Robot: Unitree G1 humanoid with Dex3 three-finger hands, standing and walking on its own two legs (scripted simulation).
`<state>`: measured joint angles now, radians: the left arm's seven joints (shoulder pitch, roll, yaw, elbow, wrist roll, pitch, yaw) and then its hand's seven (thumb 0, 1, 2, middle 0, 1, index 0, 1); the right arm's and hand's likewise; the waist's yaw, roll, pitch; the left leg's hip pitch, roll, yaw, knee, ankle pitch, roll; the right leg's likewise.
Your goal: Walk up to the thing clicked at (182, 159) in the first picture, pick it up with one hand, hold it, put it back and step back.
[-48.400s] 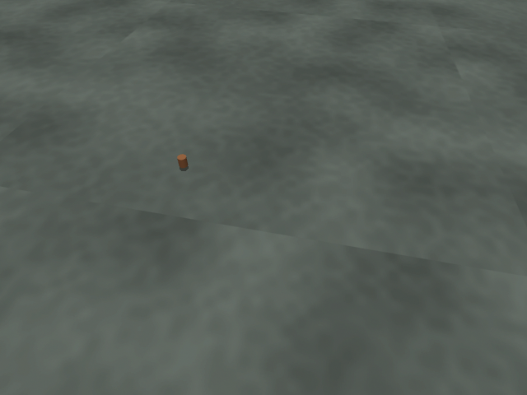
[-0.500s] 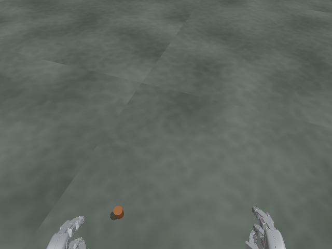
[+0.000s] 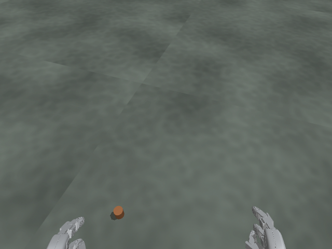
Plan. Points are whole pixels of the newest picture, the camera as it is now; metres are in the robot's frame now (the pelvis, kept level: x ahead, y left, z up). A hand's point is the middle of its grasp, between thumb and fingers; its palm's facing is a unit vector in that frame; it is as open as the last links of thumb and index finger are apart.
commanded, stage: stand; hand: left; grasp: from above
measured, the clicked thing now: (118, 212) +0.47 +0.23 -0.68
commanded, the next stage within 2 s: none
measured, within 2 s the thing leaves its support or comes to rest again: neither
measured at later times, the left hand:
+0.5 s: hand out of the picture +0.05 +0.24 -0.11, palm faces +0.03 -0.94 -0.33, open 7.4 cm
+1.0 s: hand out of the picture +0.04 +0.23 -0.09, palm faces +0.02 -0.94 -0.34, open 7.4 cm
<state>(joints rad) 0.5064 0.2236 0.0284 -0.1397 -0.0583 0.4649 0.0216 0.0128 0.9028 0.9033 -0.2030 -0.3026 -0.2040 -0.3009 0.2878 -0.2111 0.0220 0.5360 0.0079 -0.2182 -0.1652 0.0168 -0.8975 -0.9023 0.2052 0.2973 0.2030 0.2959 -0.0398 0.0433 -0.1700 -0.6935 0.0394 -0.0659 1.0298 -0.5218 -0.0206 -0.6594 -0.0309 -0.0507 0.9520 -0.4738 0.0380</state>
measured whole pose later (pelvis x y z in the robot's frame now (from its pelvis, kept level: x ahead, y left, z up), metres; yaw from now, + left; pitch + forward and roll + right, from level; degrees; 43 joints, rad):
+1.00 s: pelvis -0.01 -0.01 +0.07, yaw +0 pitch -4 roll +0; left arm 0.15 0.29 0.03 1.13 0.03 0.01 0.03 0.01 0.90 0.90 -0.21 -0.30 -0.21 -0.30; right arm 0.16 -0.29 -0.04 1.11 -0.03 0.01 -0.01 0.01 -0.90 -0.90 0.20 0.30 0.20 0.30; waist 0.01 0.01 0.06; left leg -0.10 0.01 -0.02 0.38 -0.21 -0.02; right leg -0.11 -0.05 -0.03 0.38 -0.20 0.04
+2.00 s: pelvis +0.00 -0.02 +0.07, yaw -1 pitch -3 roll +0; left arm 0.11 0.32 0.02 1.15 0.01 0.00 0.01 0.01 0.90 0.90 -0.21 -0.30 -0.21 -0.30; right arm 0.13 -0.33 -0.02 1.14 -0.02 0.00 0.00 0.01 -0.90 -0.90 0.20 0.30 0.20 0.30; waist 0.00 0.01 0.06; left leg -0.09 0.03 -0.01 0.32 -0.19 -0.04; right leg -0.11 -0.03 -0.02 0.35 -0.19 0.02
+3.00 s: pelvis -0.07 +0.04 +0.06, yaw -3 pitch -1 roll -2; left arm 0.05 0.40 0.06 0.90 0.00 0.07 0.04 0.01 0.90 0.90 -0.20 -0.30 -0.21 -0.30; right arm 0.15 -0.34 -0.05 0.95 -0.03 0.04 -0.01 0.01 -0.90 -0.90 0.21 0.30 0.20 0.30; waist -0.02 -0.06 0.19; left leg -0.27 -0.03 0.01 0.55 -0.27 0.06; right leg -0.47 0.11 0.17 1.14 -0.49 0.00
